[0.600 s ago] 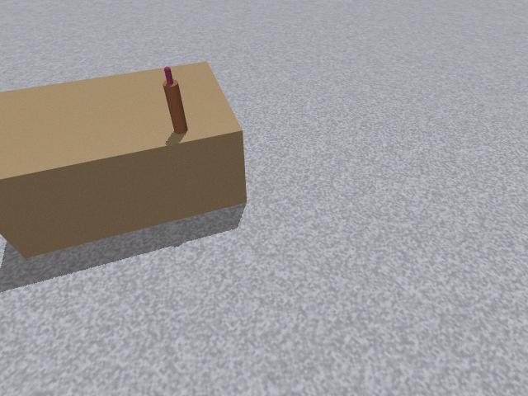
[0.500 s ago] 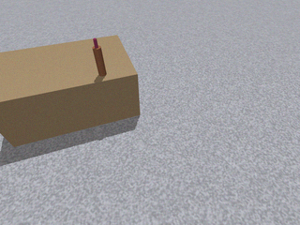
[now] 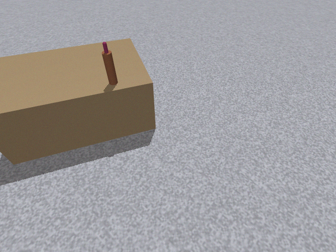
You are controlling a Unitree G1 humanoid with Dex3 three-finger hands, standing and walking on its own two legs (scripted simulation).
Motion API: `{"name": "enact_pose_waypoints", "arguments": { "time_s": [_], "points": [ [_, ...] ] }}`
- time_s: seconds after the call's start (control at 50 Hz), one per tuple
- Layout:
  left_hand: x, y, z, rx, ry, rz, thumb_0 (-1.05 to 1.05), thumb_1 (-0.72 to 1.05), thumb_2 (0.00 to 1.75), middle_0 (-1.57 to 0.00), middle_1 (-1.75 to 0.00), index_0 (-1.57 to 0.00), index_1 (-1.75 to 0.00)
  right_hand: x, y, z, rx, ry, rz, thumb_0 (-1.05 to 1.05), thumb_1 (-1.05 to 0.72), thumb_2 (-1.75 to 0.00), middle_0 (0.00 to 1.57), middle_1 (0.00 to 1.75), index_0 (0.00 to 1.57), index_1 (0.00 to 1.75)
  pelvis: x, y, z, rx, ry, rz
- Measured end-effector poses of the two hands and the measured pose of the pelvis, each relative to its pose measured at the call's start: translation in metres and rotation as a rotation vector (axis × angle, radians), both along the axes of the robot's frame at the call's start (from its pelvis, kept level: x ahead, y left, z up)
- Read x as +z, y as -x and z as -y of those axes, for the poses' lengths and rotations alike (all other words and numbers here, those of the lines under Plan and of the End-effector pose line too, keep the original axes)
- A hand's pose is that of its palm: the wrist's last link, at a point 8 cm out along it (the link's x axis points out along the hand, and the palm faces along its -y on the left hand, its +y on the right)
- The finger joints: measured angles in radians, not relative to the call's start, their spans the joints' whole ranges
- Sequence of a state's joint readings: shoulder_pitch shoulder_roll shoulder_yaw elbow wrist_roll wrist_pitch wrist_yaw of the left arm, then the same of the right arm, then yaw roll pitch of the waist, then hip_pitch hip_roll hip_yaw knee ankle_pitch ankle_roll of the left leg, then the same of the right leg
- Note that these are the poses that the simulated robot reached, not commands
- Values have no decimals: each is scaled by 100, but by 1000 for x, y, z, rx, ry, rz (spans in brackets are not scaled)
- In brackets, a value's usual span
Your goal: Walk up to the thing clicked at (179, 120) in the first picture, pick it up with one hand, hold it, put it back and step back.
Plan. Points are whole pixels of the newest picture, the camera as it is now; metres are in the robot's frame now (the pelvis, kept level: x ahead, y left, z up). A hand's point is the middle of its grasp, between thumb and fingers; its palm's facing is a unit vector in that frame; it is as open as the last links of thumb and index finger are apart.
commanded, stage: stand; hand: right
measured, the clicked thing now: (109, 63) +1.20 +0.36 -0.20
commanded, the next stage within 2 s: walk up in 0.52 s
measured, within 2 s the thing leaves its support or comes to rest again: neither
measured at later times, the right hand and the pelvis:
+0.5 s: hand out of the picture +0.08 -0.25 -0.16, palm faces -0.03 +0.94 -0.34, open 7.4 cm; pelvis +0.00 +0.00 +0.00, yaw +0 degrees
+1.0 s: hand (223, 233) +0.22 -0.14 -0.14, palm faces -0.16 +0.90 -0.41, open 7.4 cm; pelvis +0.11 +0.13 -0.03, yaw +12 degrees
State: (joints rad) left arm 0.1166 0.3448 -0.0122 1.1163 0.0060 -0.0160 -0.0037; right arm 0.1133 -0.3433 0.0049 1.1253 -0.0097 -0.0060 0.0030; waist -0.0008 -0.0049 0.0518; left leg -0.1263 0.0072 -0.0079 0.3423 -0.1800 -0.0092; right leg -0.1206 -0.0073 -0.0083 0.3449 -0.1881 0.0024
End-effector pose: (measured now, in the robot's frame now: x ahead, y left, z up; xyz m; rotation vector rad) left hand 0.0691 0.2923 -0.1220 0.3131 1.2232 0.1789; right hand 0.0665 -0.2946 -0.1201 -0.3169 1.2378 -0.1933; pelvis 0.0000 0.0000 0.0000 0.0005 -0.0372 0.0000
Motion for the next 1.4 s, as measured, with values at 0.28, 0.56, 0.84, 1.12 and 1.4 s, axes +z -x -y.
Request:
{"name": "enact_pose_waypoints", "arguments": {
  "time_s": [0.28,0.56,0.84,1.12,1.4],
  "points": [
    [2,-2,-3,8,-5,1,1,90,90,-20,-30,-21,-30,0,-6,-1,4,1,11,1,-90,-90,21,30,20,30,0,-4,-1,-2,-2,5],
    [2,1,-6,29,1,20,1,90,90,-20,-30,-21,-30,1,-9,1,20,-7,10,1,-90,-90,21,30,20,30,-1,-5,-1,19,8,1],
    [0,27,-129,181,-103,32,1,90,90,-20,-30,-21,-30,18,-105,-35,170,73,16,1,-90,-90,20,30,20,30,-20,-62,-73,159,52,5],
    [-1,-96,-191,177,-3,116,1,90,90,-20,-30,-21,-30,20,-178,-152,212,30,20,1,-90,-90,21,30,21,30,-9,-157,-155,252,7,7],
    [10,-220,-208,238,-93,180,1,90,90,-20,-30,-21,-30,-24,-335,-173,297,-6,24,1,-90,-90,21,30,21,30,-31,-294,-171,310,9,17]
  ]
}}
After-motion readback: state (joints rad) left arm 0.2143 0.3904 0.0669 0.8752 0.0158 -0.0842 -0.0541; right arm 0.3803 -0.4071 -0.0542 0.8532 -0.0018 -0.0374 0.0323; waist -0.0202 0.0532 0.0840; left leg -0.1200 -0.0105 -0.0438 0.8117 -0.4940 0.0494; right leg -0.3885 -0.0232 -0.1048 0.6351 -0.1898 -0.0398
